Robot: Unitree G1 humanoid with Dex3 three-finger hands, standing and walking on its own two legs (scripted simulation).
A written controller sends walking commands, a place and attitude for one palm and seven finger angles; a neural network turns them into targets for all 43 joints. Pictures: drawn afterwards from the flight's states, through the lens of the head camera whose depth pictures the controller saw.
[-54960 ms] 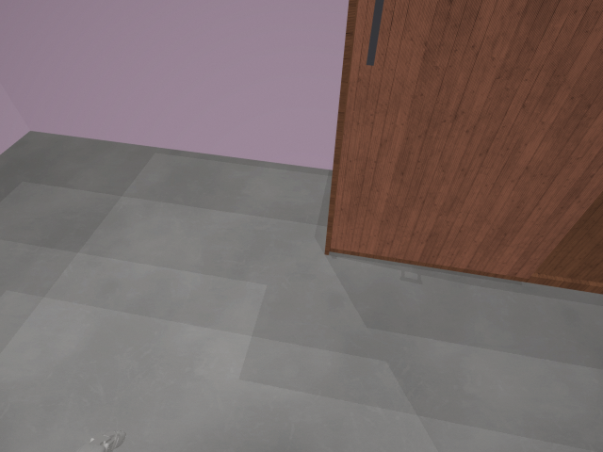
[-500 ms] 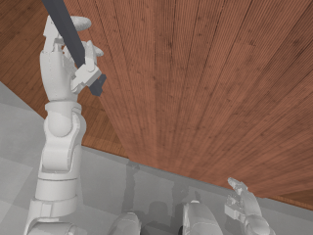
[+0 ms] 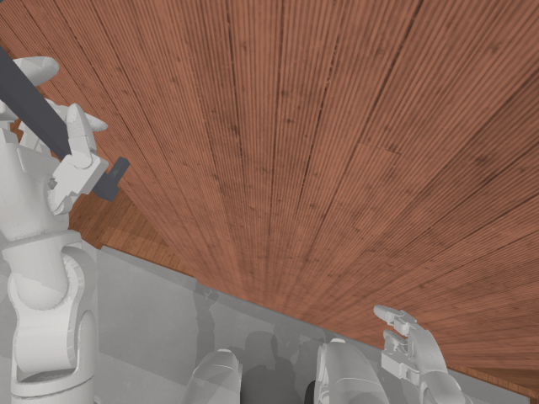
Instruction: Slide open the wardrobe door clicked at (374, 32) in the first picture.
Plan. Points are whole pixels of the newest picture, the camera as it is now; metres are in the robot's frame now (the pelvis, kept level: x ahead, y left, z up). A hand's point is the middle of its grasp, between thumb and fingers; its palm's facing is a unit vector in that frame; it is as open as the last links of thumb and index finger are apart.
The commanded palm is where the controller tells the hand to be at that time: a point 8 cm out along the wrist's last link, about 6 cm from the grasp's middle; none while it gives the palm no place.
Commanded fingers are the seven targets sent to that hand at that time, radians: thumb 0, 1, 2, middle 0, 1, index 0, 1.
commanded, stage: step sideways, sliding the door along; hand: left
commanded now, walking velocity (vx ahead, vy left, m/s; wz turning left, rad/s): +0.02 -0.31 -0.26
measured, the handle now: (66, 118) +0.33 +0.26 +0.20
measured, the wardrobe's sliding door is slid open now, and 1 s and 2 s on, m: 0.42 0.63 0.68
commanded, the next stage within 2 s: stop walking and hold the door there in 1.56 s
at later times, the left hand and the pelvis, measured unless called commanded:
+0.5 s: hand (195, 190) +0.28 +0.13 +0.19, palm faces +0.49 -0.87 -0.04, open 6.9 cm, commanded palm +0.21 +0.10 +0.20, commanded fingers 0.00 0.90 0.90 -0.45 -1.40 -0.45 -1.40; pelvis -0.01 -0.09 -0.02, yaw -6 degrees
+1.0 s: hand (318, 237) +0.26 +0.02 +0.20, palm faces +0.34 -0.94 +0.02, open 6.8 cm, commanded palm +0.19 -0.01 +0.18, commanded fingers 0.00 0.90 0.90 -0.45 -1.40 -0.45 -1.40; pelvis -0.05 -0.16 +0.01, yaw -8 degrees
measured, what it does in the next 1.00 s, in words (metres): steps to the right: right foot, then left foot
